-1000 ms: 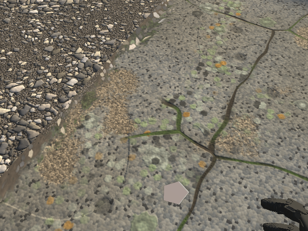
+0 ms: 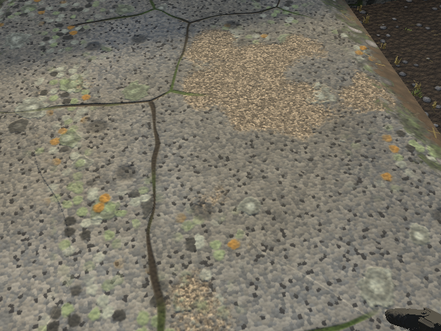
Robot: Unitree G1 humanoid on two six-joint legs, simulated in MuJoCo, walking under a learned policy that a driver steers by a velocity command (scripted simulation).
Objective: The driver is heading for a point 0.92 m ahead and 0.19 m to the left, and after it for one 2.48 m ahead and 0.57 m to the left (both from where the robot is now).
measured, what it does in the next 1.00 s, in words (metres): walks ahead: right foot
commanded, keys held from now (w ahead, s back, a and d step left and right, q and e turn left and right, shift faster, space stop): no key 0.58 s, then w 0.18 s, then no key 0.24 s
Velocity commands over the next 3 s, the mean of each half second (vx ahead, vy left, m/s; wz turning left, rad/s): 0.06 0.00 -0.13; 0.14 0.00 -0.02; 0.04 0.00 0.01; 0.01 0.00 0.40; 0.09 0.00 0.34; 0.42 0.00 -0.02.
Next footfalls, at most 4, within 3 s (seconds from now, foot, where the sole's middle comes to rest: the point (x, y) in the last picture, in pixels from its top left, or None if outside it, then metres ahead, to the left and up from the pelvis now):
0.30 right None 0.09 -0.14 -0.76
1.10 right None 0.28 -0.13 -0.76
1.82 left None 0.17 0.12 -0.76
2.36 right None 0.27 -0.08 -0.76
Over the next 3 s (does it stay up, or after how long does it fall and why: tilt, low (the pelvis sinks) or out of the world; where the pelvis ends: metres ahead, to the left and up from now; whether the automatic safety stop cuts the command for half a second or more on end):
stays up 0.39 0.18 0.02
